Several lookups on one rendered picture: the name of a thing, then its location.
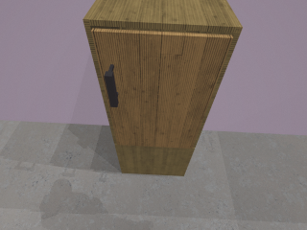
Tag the cupboard door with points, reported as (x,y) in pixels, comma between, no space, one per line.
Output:
(164,80)

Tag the handle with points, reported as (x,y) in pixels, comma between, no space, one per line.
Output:
(111,87)

